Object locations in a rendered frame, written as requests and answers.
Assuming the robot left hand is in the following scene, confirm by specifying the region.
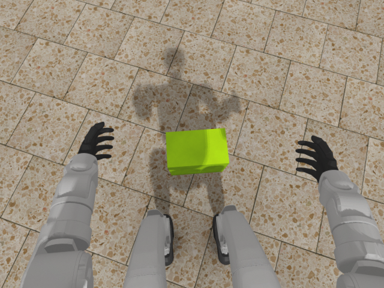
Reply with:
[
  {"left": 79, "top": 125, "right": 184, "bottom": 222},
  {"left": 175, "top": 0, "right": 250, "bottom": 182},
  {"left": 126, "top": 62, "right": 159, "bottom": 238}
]
[{"left": 78, "top": 122, "right": 114, "bottom": 160}]

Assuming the robot right hand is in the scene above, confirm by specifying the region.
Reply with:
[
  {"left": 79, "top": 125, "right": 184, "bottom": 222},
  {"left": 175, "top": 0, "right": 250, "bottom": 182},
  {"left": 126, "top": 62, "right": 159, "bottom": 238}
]
[{"left": 295, "top": 136, "right": 338, "bottom": 183}]

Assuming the right robot foot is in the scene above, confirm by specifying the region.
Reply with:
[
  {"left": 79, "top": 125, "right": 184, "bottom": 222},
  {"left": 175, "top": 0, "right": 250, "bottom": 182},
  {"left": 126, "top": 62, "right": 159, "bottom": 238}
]
[{"left": 212, "top": 214, "right": 230, "bottom": 265}]

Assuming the robot right shin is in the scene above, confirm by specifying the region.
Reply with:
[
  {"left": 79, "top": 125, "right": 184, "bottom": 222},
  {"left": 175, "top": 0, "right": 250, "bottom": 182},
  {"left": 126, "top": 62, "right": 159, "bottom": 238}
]
[{"left": 220, "top": 205, "right": 237, "bottom": 253}]

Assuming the robot right forearm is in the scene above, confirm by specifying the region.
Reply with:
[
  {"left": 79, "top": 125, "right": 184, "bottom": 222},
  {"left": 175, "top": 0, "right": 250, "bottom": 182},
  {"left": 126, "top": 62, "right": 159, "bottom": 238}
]
[{"left": 318, "top": 170, "right": 384, "bottom": 277}]

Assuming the right robot upper arm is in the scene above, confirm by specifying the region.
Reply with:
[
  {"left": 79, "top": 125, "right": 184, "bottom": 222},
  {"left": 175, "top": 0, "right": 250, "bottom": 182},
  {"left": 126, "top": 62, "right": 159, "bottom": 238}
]
[{"left": 336, "top": 272, "right": 384, "bottom": 288}]

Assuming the carton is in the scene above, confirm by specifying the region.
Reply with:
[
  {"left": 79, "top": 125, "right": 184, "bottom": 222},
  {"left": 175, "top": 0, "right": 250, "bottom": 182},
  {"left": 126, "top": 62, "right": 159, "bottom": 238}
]
[{"left": 166, "top": 128, "right": 229, "bottom": 175}]

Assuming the left robot upper arm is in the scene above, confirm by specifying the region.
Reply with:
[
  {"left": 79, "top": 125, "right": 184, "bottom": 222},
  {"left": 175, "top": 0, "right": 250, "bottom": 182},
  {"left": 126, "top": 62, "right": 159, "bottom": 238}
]
[{"left": 23, "top": 250, "right": 94, "bottom": 288}]

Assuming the robot left forearm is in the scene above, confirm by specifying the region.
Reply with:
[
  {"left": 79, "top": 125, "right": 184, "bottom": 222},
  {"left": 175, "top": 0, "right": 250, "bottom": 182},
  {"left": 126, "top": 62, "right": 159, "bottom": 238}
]
[{"left": 19, "top": 153, "right": 98, "bottom": 288}]

